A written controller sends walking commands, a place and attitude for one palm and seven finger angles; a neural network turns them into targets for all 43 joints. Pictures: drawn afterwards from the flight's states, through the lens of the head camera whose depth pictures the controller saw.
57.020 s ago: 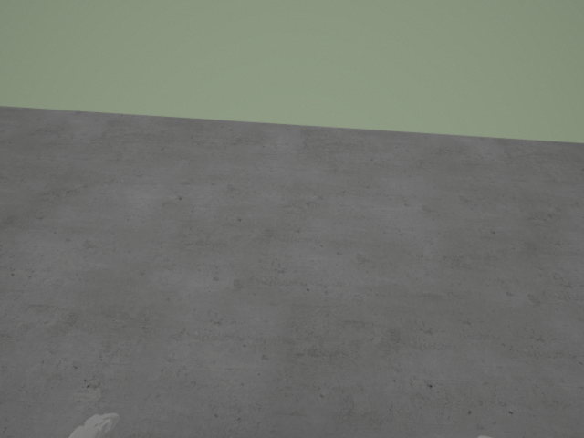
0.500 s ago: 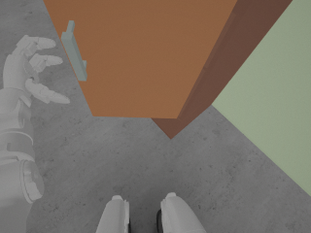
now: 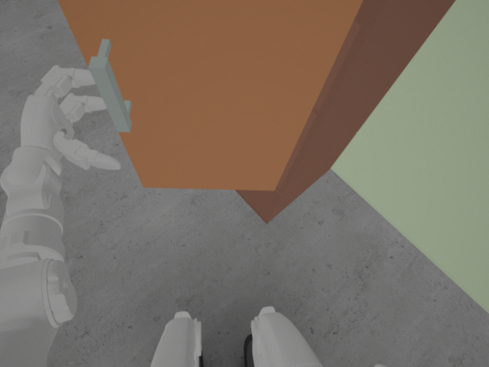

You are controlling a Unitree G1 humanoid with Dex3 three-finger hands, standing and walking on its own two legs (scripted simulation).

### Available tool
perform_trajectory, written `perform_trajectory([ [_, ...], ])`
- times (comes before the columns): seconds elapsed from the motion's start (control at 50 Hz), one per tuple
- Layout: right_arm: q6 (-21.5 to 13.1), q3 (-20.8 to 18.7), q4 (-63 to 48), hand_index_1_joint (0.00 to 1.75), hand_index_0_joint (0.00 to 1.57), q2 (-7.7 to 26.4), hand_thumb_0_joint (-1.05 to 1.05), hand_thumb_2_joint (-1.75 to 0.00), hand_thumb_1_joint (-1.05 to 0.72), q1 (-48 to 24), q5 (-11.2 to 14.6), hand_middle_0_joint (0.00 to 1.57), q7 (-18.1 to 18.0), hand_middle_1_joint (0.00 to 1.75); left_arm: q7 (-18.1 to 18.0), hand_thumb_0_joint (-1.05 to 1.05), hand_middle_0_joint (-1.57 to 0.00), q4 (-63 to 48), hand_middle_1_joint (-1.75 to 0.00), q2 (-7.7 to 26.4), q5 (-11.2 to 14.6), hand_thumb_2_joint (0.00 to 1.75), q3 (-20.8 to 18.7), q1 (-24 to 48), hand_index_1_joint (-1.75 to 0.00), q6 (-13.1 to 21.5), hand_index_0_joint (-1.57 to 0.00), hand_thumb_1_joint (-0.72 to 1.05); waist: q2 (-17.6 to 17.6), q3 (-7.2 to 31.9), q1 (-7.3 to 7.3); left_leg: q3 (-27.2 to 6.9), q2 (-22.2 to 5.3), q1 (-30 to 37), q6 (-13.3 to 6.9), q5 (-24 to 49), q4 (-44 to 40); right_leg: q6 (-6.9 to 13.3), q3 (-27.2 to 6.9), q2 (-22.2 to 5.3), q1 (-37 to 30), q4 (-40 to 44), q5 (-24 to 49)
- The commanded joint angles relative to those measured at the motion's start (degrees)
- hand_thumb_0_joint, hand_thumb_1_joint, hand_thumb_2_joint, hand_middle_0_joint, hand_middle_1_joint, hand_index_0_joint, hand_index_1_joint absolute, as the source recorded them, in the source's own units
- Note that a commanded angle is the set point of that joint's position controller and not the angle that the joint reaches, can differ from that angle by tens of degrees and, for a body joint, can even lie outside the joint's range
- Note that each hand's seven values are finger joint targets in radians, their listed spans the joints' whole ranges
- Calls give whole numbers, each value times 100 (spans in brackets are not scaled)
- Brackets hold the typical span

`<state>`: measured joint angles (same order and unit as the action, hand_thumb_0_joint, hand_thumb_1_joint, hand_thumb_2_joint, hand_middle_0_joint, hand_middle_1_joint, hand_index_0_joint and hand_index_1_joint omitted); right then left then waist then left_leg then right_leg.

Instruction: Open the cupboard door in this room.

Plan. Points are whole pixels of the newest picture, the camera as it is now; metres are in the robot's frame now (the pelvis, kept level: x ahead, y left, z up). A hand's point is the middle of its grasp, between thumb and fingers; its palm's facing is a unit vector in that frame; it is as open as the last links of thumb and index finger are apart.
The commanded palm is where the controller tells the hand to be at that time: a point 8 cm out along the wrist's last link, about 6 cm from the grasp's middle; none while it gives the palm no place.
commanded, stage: slide the fingers in behind the handle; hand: left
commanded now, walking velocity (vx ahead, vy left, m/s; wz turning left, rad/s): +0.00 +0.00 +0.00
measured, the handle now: (115, 89) +0.54 +0.19 +0.07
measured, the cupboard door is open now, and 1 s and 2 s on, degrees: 49 49 50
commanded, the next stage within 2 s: close the thumb around the handle in 1.12 s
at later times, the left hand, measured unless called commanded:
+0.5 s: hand (117, 124) +0.48 +0.18 +0.05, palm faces -0.04 -1.00 -0.01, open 14.0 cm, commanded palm +0.46 +0.22 +0.06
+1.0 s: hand (126, 125) +0.48 +0.16 +0.05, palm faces -0.04 -1.00 -0.02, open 14.0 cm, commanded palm +0.46 +0.21 +0.06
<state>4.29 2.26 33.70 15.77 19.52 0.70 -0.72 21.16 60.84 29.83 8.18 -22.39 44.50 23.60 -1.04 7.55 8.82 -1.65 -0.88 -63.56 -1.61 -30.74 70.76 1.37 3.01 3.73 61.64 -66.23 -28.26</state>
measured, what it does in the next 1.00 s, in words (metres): stands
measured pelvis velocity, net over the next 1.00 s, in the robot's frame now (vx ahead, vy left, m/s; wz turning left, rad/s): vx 0.00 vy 0.00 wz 0.01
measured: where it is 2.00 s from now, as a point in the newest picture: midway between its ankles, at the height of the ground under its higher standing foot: outside the picture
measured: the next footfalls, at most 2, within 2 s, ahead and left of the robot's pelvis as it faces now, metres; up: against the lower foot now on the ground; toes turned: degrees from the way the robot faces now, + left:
none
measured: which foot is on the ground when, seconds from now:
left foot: down 0.00-1.00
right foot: down 0.00-1.00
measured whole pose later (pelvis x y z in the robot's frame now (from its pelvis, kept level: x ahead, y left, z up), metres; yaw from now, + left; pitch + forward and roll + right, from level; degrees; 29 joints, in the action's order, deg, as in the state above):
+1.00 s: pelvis +0.00 +0.00 +0.00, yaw +1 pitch +23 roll -3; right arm 5.0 1.6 34.4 15.0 20.0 -0.2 0.7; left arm 12.7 61.7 22.4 6.8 -17.2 44.9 26.4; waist -1.6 7.8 8.5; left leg -1.3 -0.2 -62.2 -1.5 -30.5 69.9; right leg 1.5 2.7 3.0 60.7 -66.5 -28.7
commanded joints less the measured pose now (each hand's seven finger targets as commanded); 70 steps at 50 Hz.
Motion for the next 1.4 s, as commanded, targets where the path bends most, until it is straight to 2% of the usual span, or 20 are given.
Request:
perform_trajectory([
  [0.0, -120, -384, -284, 30, 20, 989, 0, -90, -90, 818, 25, 20, -42, 30, -34, 0, -30, -1184, -120, 1099, 149, 30, 51, 2234, -120, 333, -30, -50, -724, 2717, 2, -210, -48, 2301, -4, 2321, -835, 22, -173, -55, -1116, 798, 1795],
  [0.06, -152, -399, -302, 30, 20, 970, 0, -90, -90, 821, 16, 20, -42, 30, -134, 0, -30, -1234, -120, 824, 184, 30, 195, 2336, -120, 376, -30, -50, -674, 2589, 48, -229, -27, 2307, -13, 2168, -867, 36, -142, -54, -975, 816, 1612],
  [0.12, -144, -387, -237, 30, 20, 1014, 0, -90, -90, 837, -2, 20, -51, 30, -261, 0, -30, -884, -120, 1039, 92, 30, 34, 2415, -120, 365, -30, -50, -357, 2356, 84, -241, -20, 1938, -29, 1758, -880, 17, -171, -73, -959, 842, 1320],
  [0.14, -157, -388, -235, 30, 20, 984, 0, -90, -90, 818, -3, 20, -51, 30, -291, 0, -30, -933, -120, 871, 58, 30, 201, 2569, -120, 385, -30, -50, -417, 2363, 145, -231, -11, 1955, -41, 1748, -870, 12, -187, -83, -929, 847, 1331],
  [0.22, -179, -394, -265, 30, 20, 969, 0, -90, -90, 831, -50, 20, -14, 30, -404, 0, -30, -1191, -120, 1027, -15, 30, 42, 2542, -120, 574, -30, -50, -754, 2914, -34, -257, -13, 2356, 21, 2169, -829, 52, -174, -89, -999, 717, 1547],
  [0.26, -187, -399, -281, 30, 20, 933, 0, -90, -90, 849, -63, 20, 15, 30, -446, 0, -30, -1256, -120, 780, -9, 30, 202, 2511, -120, 644, -30, -50, -893, 2987, -26, -283, -10, 2554, 42, 2415, -812, 68, -131, -72, -914, 667, 1647],
  [0.32, -134, -395, -244, 30, 20, 966, 0, -90, -90, 838, -53, 20, 33, 30, -522, 0, -30, -969, -120, 808, -49, 30, 185, 2513, -120, 542, -30, -50, -661, 2641, 49, -275, -17, 2242, 26, 2053, -853, 38, -130, -77, -900, 743, 1453],
  [0.4, -110, -402, -285, 30, 20, 969, 0, -90, -90, 858, -49, 20, 18, 30, -622, 0, -30, -985, -120, 865, -73, 30, 79, 2465, -120, 497, -30, -50, -570, 2771, -16, -263, -7, 2233, 19, 2085, -876, 40, -141, -84, -1018, 736, 1520],
  [0.46, -145, -406, -296, 30, 20, 928, 0, -90, -90, 862, -72, 20, 31, 30, -672, 0, -30, -1239, -120, 616, -44, 30, 274, 2721, -120, 595, -30, -50, -670, 2803, 73, -251, 3, 2354, 10, 2137, -857, 40, -140, -75, -990, 746, 1561],
  [0.5, -128, -427, -272, 30, 20, 934, 0, -90, -90, 858, -76, 20, 44, 30, -692, 0, -30, -1243, -120, 635, -72, 30, 242, 2490, -120, 653, -30, -50, -735, 2990, -22, -261, -15, 2501, 49, 2334, -853, 52, -139, -84, -1040, 714, 1691],
  [0.58, -116, -449, -211, 30, 20, 915, 0, -90, -90, 870, -79, 20, 92, 30, -750, 0, -30, -1068, -120, 177, -72, 30, 554, 2480, -120, 626, -30, -50, -665, 2730, 75, -280, -23, 2530, 59, 2264, -876, 41, -87, -73, -813, 755, 1576],
  [0.66, -85, -432, -249, 30, 20, 914, 0, -90, -90, 898, -94, 20, 82, 30, -907, 0, -30, -878, -120, 261, -109, 30, 436, 2522, -120, 526, -30, -50, -433, 2482, 105, -216, 37, 2108, -3, 1979, -878, 34, -131, -81, -961, 789, 1522],
  [0.82, -70, -428, -314, 30, 20, 897, 0, -90, -90, 849, -97, 20, 78, 30, -862, 0, -30, -1227, -120, 679, -143, 30, 157, 2402, -120, 747, -30, -50, -542, 3012, -56, -134, 53, 2152, -5, 2256, -824, 36, -243, -97, -1480, 730, 1951],
  [0.9, -63, -438, -270, 30, 20, 880, 0, -90, -90, 813, -72, 20, 94, 30, -798, 0, -30, -1113, -120, 250, -81, 30, 490, 2381, -120, 695, -30, -50, -621, 2760, 33, -190, 20, 2284, 31, 2208, -839, 30, -167, -89, -1131, 753, 1774],
  [0.94, -55, -440, -248, 30, 20, 903, 0, -90, -90, 825, -65, 20, 73, 30, -818, 0, -30, -1039, -120, 314, -81, 30, 463, 2498, -120, 629, -30, -50, -409, 2564, 98, -173, 36, 2080, -7, 1966, -871, 10, -199, -88, -1200, 828, 1662],
  [1.0, -79, -443, -281, 30, 20, 888, 0, -90, -90, 804, -62, 20, 58, 30, -820, 0, -30, -1143, -120, 404, -70, 30, 356, 2341, -120, 656, -30, -50, -521, 2839, -12, -136, 57, 2161, -2, 2102, -855, 25, -228, -104, -1354, 799, 1822],
  [1.06, -99, -435, -279, 30, 20, 858, 0, -90, -90, 808, -69, 20, 70, 30, -813, 0, -30, -1184, -120, 176, -41, 30, 528, 2406, -120, 708, -30, -50, -508, 2686, 32, -167, 61, 2222, -1, 2111, -878, 38, -184, -89, -1244, 801, 1760],
  [1.12, -82, -445, -232, 30, 20, 906, 0, -90, -90, 790, -74, 20, 57, 30, -840, 0, -30, -1083, -120, 401, -82, 30, 389, 2440, -120, 706, -30, -50, -431, 2620, 47, -167, 42, 2085, -6, 1998, -862, 22, -219, -106, -1226, 809, 1708],
  [1.2, -103, -453, -240, 30, 20, 891, 0, -90, -90, 774, -72, 20, 53, 30, -829, 0, -30, -1145, -120, 312, -91, 30, 456, 2480, -120, 750, -30, -50, -482, 2742, 44, -172, 47, 2198, 0, 2032, -853, 25, -212, -110, -1199, 789, 1710],
  [1.38, -101, -451, -236, 30, 20, 903, 0, -90, -90, 763, -74, 20, 51, 30, -833, 0, -34, -1168, -125, 280, -73, 52, 479, 2456, -125, 754, -34, 0, -507, 2825, 30, -189, 37, 2313, 15, 2145, -868, 32, -187, -104, -1184, 775, 1753],
])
